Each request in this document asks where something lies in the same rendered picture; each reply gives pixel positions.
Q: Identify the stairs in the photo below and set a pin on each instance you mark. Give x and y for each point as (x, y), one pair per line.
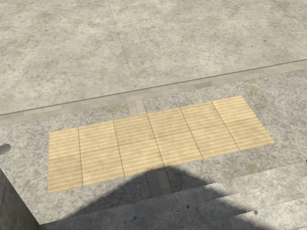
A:
(275, 199)

